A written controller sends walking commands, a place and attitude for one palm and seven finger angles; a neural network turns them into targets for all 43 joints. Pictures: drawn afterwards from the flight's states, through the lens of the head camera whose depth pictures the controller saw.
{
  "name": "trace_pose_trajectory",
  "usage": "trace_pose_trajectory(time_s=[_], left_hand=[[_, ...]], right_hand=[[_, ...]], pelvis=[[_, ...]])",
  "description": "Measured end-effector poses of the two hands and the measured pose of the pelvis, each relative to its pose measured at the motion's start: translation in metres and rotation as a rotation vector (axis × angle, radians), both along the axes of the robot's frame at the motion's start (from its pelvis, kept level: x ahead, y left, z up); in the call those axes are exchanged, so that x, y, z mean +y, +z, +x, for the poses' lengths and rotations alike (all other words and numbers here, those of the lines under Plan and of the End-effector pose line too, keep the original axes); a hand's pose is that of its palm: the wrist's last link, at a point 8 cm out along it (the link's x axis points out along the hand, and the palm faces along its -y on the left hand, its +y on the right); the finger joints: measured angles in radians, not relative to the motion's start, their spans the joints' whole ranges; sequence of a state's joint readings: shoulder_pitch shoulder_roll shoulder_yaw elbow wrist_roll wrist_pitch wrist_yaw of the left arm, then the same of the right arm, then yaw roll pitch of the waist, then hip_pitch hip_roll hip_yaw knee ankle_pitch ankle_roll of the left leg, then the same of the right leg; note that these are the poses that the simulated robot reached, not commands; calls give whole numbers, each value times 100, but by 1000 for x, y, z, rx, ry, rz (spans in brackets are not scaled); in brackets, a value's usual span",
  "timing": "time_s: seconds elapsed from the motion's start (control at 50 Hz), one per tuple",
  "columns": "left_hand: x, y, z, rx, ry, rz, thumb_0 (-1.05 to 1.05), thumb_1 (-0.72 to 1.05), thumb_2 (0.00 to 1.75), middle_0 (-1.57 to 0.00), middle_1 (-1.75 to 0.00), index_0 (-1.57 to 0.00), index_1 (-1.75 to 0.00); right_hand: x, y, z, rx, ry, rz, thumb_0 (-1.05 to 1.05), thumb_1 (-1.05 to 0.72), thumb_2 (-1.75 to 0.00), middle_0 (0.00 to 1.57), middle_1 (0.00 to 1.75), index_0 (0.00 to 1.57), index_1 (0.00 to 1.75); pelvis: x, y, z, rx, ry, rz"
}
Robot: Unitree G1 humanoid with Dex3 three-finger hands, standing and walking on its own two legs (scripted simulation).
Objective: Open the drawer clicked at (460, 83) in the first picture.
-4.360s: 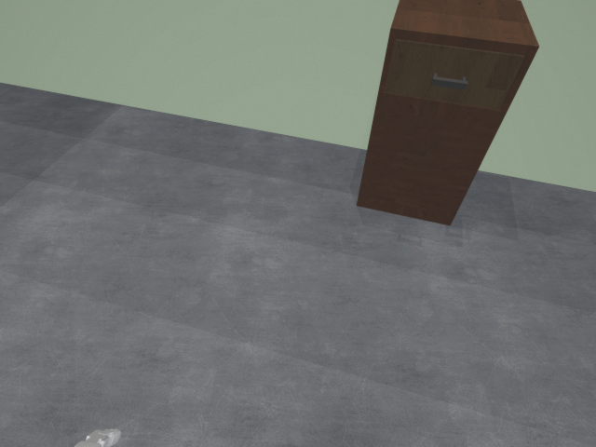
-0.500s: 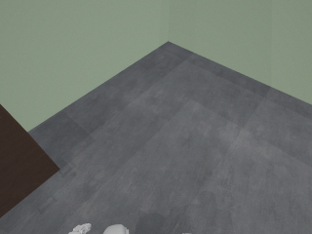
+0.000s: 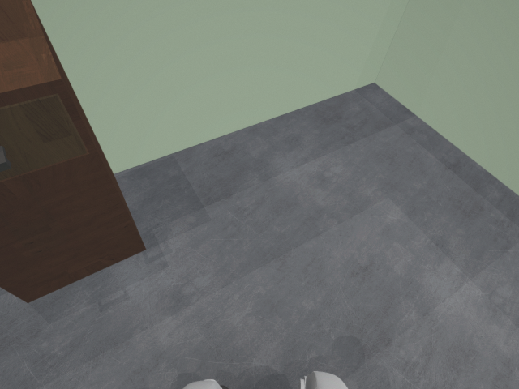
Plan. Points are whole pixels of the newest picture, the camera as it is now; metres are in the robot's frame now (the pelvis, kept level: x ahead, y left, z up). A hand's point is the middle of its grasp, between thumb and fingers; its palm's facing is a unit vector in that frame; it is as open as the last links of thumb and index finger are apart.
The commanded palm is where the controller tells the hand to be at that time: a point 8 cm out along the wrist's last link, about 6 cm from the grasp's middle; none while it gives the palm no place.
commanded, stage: turn to face it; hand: left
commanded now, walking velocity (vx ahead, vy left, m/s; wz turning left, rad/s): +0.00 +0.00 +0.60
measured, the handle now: out of the picture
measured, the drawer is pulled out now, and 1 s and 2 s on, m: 0.00 0.00 0.00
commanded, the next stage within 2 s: take the last steps up to it in 0.88 s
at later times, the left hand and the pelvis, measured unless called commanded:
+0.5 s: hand out of the picture +0.02 +0.14 -0.15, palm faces +0.32 -0.91 -0.25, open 7.4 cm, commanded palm none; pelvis +0.01 -0.06 +0.00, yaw +20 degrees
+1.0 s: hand out of the picture -0.03 +0.18 -0.16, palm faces +0.50 -0.82 -0.26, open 7.4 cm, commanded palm none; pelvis +0.00 -0.04 +0.00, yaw +30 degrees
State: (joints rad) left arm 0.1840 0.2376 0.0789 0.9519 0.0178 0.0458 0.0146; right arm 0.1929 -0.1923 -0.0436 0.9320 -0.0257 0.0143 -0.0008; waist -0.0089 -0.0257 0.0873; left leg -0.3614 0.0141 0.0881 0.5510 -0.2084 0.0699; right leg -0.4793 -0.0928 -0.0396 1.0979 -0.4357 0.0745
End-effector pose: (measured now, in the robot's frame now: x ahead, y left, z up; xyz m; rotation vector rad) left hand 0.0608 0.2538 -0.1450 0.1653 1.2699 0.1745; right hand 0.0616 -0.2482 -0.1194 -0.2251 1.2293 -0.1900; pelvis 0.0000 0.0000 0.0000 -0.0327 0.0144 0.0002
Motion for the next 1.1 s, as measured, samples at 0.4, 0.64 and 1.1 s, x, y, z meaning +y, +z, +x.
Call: trace_pose_trajectory(time_s=[0.4, 0.64, 1.1], left_hand=[[-61, 33, -36, -120, 196, 81, 1, 90, 89, -21, -30, -20, -30], [-52, -3, -127, 14, 409, 6, 1, 90, 89, -21, -30, -20, -30], [-56, 27, -111, -94, 509, 79, 1, 90, 90, -20, -29, -20, -30]], right_hand=[[-59, -14, 80, -23, 217, 46, 1, -91, -90, 20, 30, 20, 30], [7, -6, 138, -36, 463, 6, 1, -91, -90, 20, 30, 20, 30], [26, -29, 122, 56, 533, 91, 1, -91, -90, 20, 30, 20, 30]], pelvis=[[-63, 1, 4, -15, 268, 48], [-39, -9, 2, 8, 421, 37], [-47, -1, 13, -18, 559, 51]])
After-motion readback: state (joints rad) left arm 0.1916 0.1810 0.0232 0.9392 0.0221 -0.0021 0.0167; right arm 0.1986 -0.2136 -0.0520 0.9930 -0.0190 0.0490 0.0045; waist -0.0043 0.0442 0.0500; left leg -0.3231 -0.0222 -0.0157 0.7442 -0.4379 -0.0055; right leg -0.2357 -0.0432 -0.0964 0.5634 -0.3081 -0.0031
